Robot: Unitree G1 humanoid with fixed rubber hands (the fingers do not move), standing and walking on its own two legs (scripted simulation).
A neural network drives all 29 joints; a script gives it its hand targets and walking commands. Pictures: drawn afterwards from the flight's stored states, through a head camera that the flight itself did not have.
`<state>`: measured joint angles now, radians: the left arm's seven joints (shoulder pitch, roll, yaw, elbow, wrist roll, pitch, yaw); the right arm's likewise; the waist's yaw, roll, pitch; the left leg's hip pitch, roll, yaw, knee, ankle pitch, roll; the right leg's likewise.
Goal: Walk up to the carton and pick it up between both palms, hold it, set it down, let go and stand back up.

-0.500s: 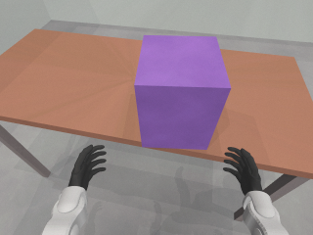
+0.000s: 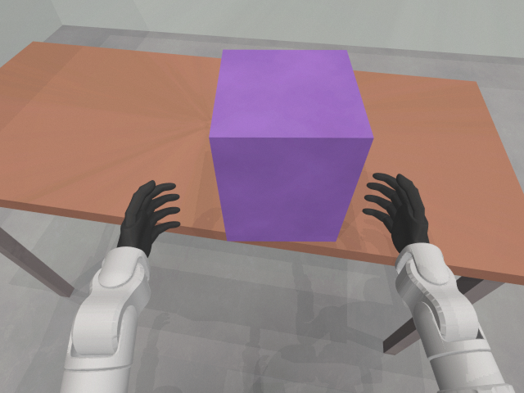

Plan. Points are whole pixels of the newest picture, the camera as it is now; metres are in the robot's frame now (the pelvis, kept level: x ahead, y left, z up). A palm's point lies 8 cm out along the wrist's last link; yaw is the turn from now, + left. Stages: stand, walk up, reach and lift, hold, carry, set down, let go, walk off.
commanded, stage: reach and lift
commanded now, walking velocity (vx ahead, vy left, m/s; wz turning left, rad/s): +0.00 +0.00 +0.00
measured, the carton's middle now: (283, 151) +0.47 -0.01 +0.09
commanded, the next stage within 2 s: none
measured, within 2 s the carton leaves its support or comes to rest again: neither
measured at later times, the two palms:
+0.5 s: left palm (142, 170) +0.36 +0.19 +0.16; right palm (417, 162) +0.38 -0.19 +0.16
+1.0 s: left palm (137, 109) +0.42 +0.19 +0.21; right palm (422, 92) +0.44 -0.18 +0.23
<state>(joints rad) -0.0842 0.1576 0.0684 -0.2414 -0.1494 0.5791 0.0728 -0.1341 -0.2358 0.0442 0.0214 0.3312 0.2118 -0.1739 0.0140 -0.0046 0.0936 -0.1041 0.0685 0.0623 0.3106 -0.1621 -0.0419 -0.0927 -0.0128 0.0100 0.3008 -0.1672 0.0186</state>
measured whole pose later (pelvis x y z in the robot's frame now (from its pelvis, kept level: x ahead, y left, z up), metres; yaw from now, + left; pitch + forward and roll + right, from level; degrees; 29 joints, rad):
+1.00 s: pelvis +0.00 +0.00 +0.00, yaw +1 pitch +6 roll -1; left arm -0.94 0.32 0.07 0.59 -0.21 0.64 0.11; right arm -1.07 -0.37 0.07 0.86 0.48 0.40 -0.13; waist -0.02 0.01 -0.10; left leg -0.30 0.08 0.02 0.36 -0.16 -0.05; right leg -0.26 0.00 -0.01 0.31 -0.14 0.01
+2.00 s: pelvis -0.01 +0.00 -0.01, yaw +0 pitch +16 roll -1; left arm -1.14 0.20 0.05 1.23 -0.19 0.10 0.15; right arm -1.16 -0.24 -0.05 1.25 0.26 0.12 -0.13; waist 0.02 0.01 -0.20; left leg -0.56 0.08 0.01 0.43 -0.15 -0.05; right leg -0.52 0.01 0.00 0.38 -0.14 0.01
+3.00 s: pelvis +0.02 +0.00 +0.00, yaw -1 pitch +2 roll +0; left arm -0.89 -0.06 0.59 0.85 0.41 0.14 0.01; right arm -0.91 0.10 -0.67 0.90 -0.44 -0.02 -0.01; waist 0.01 -0.04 -0.01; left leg -0.17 0.06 0.06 0.32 -0.18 -0.03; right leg -0.17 -0.02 0.00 0.31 -0.18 0.02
